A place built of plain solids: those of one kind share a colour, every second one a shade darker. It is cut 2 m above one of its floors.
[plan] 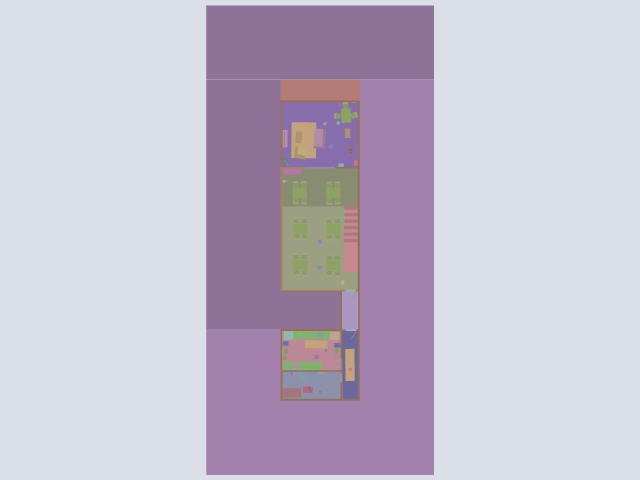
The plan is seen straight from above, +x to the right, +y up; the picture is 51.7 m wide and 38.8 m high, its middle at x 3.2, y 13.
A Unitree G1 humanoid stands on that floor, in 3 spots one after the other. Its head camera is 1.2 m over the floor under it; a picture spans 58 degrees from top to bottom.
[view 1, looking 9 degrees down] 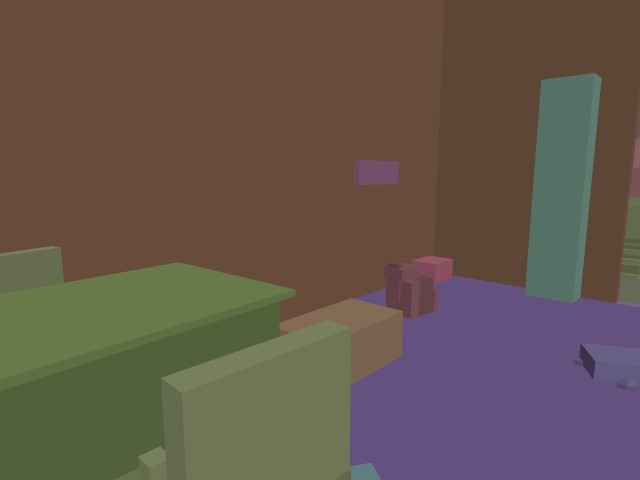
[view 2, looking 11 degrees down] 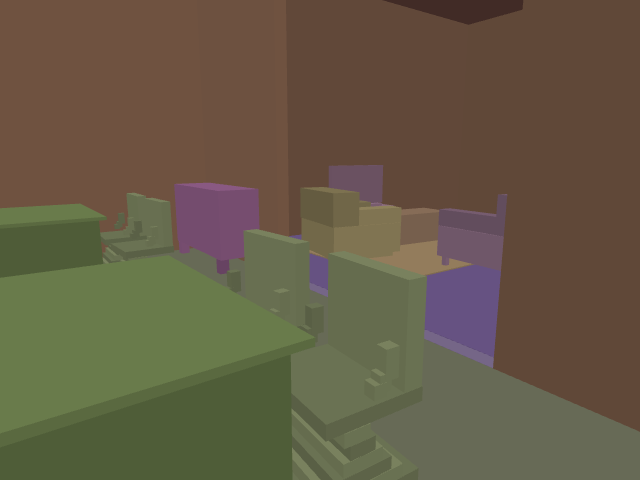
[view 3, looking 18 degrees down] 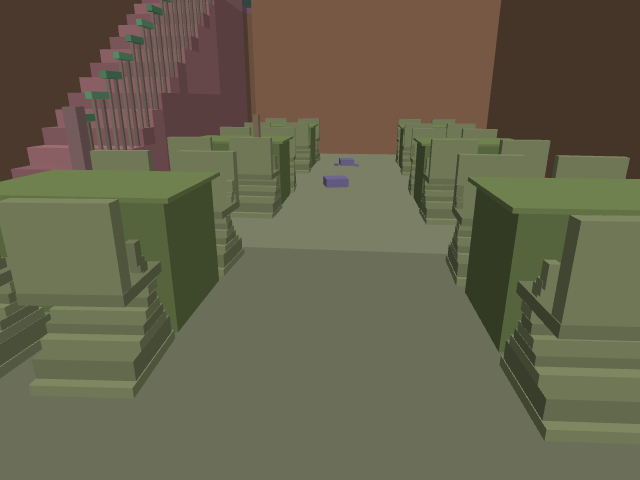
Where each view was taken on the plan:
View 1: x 3.77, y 23.57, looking -47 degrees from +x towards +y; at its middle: wall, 3.69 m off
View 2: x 5.69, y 16.61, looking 144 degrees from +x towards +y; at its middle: armchair_club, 5.13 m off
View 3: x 2.77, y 19.12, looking -84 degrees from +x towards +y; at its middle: floor_main_hall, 3.88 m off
